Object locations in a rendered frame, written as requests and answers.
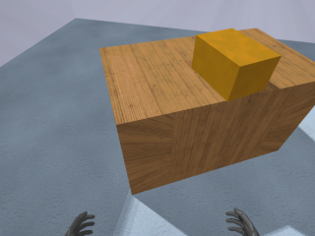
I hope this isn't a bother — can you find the left robot hand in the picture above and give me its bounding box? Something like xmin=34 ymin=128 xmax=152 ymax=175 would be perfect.
xmin=65 ymin=211 xmax=95 ymax=236

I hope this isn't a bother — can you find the pedestal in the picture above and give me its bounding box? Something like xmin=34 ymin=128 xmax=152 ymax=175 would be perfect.
xmin=99 ymin=28 xmax=315 ymax=195

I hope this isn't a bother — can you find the right robot hand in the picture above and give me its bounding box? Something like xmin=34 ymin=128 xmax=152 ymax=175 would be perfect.
xmin=225 ymin=208 xmax=260 ymax=236

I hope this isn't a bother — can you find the carton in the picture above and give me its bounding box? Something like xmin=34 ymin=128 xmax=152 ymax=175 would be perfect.
xmin=191 ymin=28 xmax=282 ymax=102

